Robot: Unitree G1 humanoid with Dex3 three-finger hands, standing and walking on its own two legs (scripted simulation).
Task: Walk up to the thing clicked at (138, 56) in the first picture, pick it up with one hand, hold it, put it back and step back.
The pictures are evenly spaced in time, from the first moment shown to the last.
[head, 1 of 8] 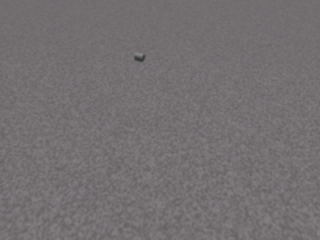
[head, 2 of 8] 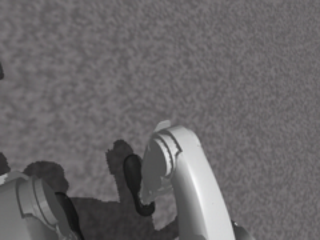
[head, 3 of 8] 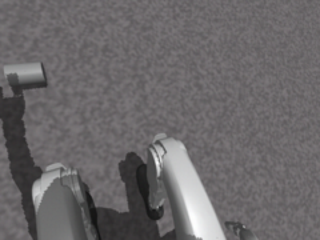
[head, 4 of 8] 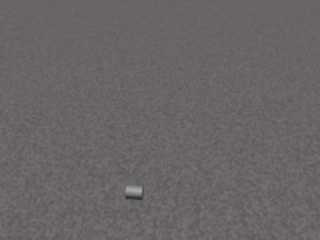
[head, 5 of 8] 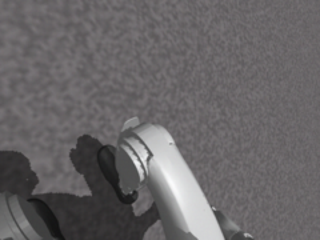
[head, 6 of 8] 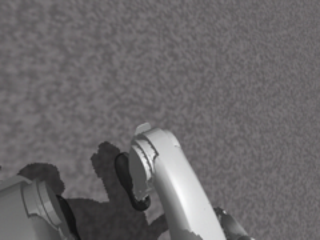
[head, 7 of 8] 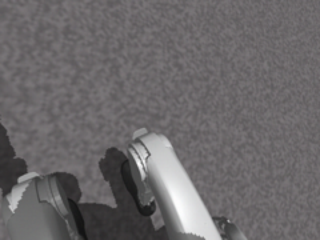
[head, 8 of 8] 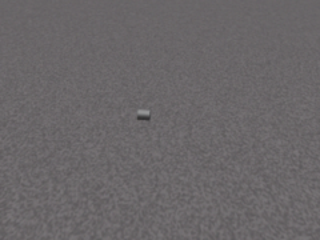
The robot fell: no
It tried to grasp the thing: yes
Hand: left
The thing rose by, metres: 0.00
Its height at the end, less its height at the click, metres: +0.00
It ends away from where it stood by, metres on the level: 0.06
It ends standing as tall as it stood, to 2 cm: yes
